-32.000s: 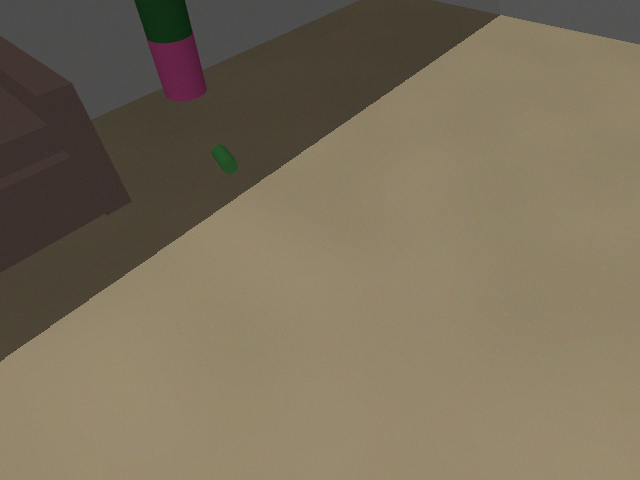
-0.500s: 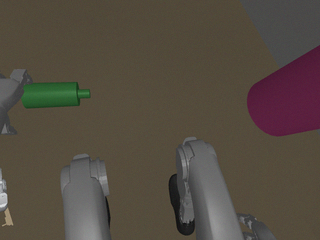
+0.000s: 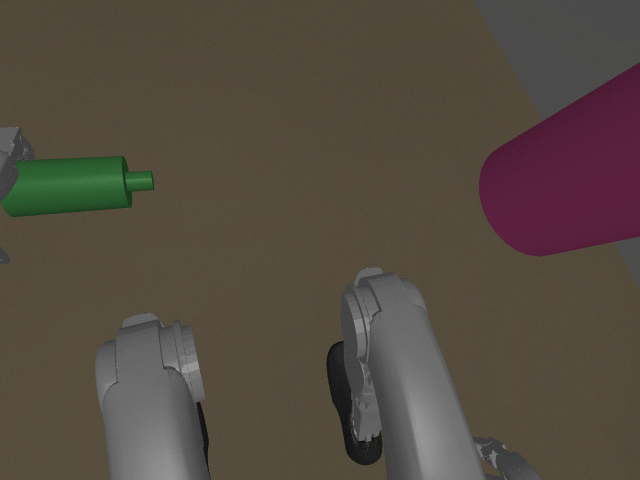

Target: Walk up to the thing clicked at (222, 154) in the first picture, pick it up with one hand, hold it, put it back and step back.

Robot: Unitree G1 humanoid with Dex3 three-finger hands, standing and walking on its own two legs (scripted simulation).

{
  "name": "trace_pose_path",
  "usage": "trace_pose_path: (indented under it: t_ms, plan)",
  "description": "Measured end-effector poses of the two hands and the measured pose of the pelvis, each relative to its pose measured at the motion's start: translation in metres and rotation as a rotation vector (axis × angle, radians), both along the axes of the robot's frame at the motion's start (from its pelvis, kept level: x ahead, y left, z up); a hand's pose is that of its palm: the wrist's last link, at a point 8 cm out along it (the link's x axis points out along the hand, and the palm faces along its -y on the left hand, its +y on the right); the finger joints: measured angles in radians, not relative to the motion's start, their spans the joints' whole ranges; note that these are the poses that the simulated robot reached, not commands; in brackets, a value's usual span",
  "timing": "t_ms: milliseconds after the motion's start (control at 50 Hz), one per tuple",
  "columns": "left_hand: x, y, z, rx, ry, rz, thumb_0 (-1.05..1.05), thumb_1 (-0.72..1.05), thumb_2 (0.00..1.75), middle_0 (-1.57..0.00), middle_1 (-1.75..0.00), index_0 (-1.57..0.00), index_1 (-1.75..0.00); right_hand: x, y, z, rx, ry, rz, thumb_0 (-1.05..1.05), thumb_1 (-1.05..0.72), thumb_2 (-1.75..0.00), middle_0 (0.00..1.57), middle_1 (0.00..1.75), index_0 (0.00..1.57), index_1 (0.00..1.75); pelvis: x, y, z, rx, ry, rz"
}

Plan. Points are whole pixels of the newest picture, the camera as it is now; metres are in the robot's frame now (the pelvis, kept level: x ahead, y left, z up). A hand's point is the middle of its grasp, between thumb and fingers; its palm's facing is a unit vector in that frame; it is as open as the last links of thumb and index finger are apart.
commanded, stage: rise first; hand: left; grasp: from above
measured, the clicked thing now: (84, 184) +0.54 +0.27 -0.29
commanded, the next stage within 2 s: approach in 1.64 s
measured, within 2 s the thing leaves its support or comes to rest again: neither
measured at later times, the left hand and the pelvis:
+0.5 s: hand out of the picture +0.47 +0.33 -0.17, palm faces -0.47 -0.05 -0.88, open 14.0 cm; pelvis +0.00 +0.00 -0.01, yaw -1 degrees
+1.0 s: hand (4, 202) +0.47 +0.33 -0.18, palm faces -0.47 -0.05 -0.88, open 14.0 cm; pelvis +0.00 +0.01 -0.01, yaw -2 degrees
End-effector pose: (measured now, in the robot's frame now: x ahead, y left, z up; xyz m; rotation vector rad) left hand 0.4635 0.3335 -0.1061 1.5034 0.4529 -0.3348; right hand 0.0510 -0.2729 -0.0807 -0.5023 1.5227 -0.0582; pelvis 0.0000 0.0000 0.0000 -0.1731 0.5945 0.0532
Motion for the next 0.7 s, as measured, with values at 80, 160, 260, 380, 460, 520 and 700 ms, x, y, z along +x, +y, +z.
trace_pose_path:
  t_ms: [80, 160, 260, 380, 460, 520, 700]
  plan:
    - [0.002, 0.0, -0.002, -0.002, -0.001, 0.001, 0.0, -0.5, 0.97, -0.07, -1.06, -0.11, -1.02, -0.003, 0.0, 0.0, -0.001, 0.008, 0.003, 0.0, -0.91, -0.91, 0.2, 0.3, 0.2, 0.3, 0.0, 0.0, -0.002, -0.001, -0.003, -0.001]
    - [0.004, 0.0, -0.005, -0.006, -0.003, 0.0, 0.0, -0.5, 0.98, -0.07, -1.05, -0.1, -1.03, -0.004, 0.0, -0.001, -0.003, 0.011, 0.006, 0.0, -0.91, -0.91, 0.2, 0.3, 0.2, 0.3, 0.0, 0.0, -0.004, -0.005, -0.006, -0.003]
    - [0.007, 0.0, -0.007, -0.006, -0.011, -0.008, 0.0, -0.51, 0.99, -0.08, -1.05, -0.1, -1.03, -0.004, 0.001, -0.002, -0.004, 0.013, 0.009, 0.0, -0.91, -0.91, 0.2, 0.3, 0.2, 0.3, 0.0, 0.001, -0.006, -0.007, -0.004, -0.004]
    - [0.009, -0.001, -0.009, -0.007, -0.013, -0.012, 0.0, -0.51, 0.99, -0.08, -1.04, -0.1, -1.03, -0.003, 0.003, -0.003, -0.004, 0.006, 0.012, 0.0, -0.91, -0.91, 0.2, 0.3, 0.2, 0.3, 0.0, 0.002, -0.008, -0.012, -0.009, -0.005]
    - [0.01, -0.002, -0.011, -0.008, -0.013, -0.013, 0.0, -0.51, 1.0, -0.08, -1.04, -0.1, -1.03, -0.003, 0.005, -0.003, -0.004, 0.0, 0.015, 0.0, -0.91, -0.91, 0.2, 0.3, 0.2, 0.3, -0.001, 0.003, -0.009, -0.015, -0.012, -0.005]
    - [0.011, -0.003, -0.012, -0.01, -0.013, -0.015, 0.0, -0.52, 1.0, -0.08, -1.04, -0.1, -1.03, -0.004, 0.006, -0.003, -0.004, -0.001, 0.015, 0.0, -0.91, -0.91, 0.2, 0.3, 0.2, 0.3, -0.002, 0.003, -0.01, -0.016, -0.012, -0.005]
    - [0.015, -0.005, -0.017, -0.01, -0.012, -0.019, 0.0, -0.53, 1.01, -0.09, -1.04, -0.09, -1.03, -0.01, 0.009, -0.002, -0.006, 0.004, 0.012, 0.0, -0.91, -0.91, 0.2, 0.3, 0.2, 0.3, -0.002, 0.005, -0.012, -0.022, -0.013, -0.007]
